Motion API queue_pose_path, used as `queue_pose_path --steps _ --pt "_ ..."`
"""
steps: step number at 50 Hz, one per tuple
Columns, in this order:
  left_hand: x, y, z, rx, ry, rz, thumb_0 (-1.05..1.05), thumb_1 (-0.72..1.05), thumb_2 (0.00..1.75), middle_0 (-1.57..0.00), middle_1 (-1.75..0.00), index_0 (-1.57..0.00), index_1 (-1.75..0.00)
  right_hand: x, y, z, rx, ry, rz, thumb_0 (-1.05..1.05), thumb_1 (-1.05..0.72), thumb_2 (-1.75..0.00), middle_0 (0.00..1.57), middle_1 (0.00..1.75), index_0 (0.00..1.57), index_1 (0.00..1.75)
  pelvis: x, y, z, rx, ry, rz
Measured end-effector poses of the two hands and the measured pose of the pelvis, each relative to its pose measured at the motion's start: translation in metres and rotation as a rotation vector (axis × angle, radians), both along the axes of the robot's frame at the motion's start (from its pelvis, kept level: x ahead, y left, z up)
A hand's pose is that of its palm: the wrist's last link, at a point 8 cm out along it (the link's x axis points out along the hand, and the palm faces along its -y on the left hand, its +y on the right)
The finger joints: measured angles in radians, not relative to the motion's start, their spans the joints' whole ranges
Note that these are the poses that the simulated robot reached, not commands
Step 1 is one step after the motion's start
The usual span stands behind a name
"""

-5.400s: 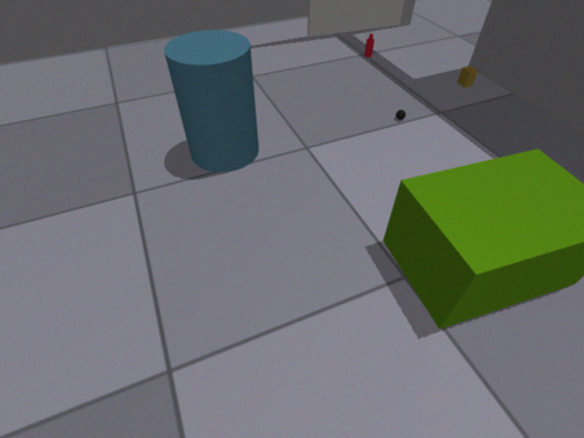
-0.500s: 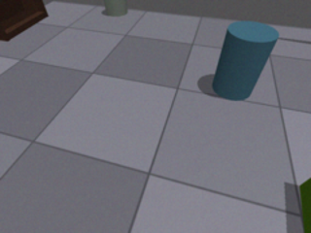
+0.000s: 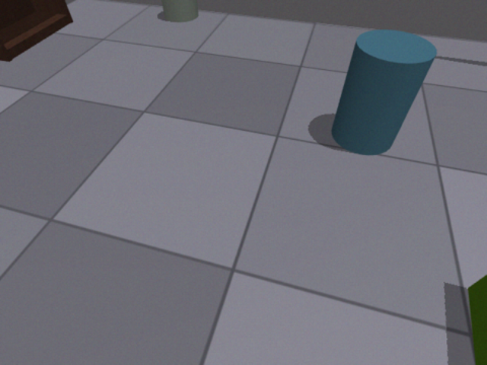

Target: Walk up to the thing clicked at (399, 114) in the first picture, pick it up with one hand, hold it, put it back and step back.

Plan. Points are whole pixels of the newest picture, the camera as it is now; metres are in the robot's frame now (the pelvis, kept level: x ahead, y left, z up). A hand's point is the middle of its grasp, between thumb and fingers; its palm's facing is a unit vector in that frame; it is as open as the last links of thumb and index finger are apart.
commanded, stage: stand
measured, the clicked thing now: out of the picture +1.18 -1.78 -0.75
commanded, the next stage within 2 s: walk up in 0.10 s
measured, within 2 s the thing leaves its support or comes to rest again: neither
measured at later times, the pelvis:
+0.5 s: pelvis +0.10 +0.07 -0.02, yaw +2 degrees
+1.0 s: pelvis +0.36 +0.03 -0.02, yaw +1 degrees
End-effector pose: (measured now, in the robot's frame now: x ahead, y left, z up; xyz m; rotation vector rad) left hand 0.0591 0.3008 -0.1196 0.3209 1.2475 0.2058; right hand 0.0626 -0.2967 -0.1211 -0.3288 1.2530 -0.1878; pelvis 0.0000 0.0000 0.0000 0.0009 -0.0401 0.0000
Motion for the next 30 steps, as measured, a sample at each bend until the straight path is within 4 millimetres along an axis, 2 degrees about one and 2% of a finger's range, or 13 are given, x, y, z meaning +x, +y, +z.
queue_pose_path --steps 6,10,15,19,21,23,30 --pt "0.003 0.001 0.001 -0.006 -0.011 0.001 0.01 0.91 0.9 -0.2 -0.3 -0.2 -0.3 0.003 0.0 0.001 0.008 -0.015 -0.001 0.0 -0.9 -0.9 0.2 0.3 0.21 0.3 0.001 0.0 0.0 0.001 0.003 0.001" --pt "0.005 0.013 0.006 -0.011 -0.081 0.024 0.01 0.91 0.9 -0.2 -0.3 -0.21 -0.3 0.013 -0.007 0.003 0.005 -0.031 0.025 0.0 -0.9 -0.9 0.2 0.3 0.21 0.3 0.009 0.002 -0.004 -0.005 0.018 0.031" --pt "-0.01 0.046 0.01 0.022 -0.079 0.083 0.01 0.91 0.9 -0.2 -0.31 -0.21 -0.3 0.055 -0.006 0.013 -0.025 -0.053 0.079 0.01 -0.9 -0.9 0.2 0.3 0.21 0.3 0.029 0.02 -0.005 -0.016 0.011 0.056" --pt "-0.009 0.082 0.0 0.037 -0.021 0.107 0.01 0.91 0.9 -0.2 -0.31 -0.21 -0.3 0.099 0.007 0.024 -0.056 -0.111 0.112 0.01 -0.9 -0.9 0.2 0.3 0.21 0.3 0.057 0.04 -0.013 -0.024 0.006 0.066" --pt "0.002 0.1 -0.012 0.044 0.005 0.101 0.01 0.91 0.9 -0.2 -0.31 -0.21 -0.3 0.119 0.014 0.024 -0.083 -0.157 0.113 0.01 -0.9 -0.9 0.2 0.3 0.21 0.3 0.073 0.053 -0.023 -0.013 0.0 0.06" --pt "0.019 0.11 -0.02 0.048 0.03 0.085 0.01 0.91 0.9 -0.2 -0.3 -0.2 -0.3 0.129 0.021 0.023 -0.102 -0.202 0.092 0.0 -0.9 -0.9 0.2 0.3 0.21 0.3 0.086 0.062 -0.029 0.004 -0.006 0.048" --pt "0.116 0.105 -0.006 -0.016 -0.05 0.0 0.01 0.91 0.9 -0.2 -0.3 -0.2 -0.3 0.136 0.043 0.031 -0.068 -0.154 0.024 0.0 -0.9 -0.9 0.2 0.3 0.21 0.3 0.138 0.073 -0.01 0.019 -0.012 0.017"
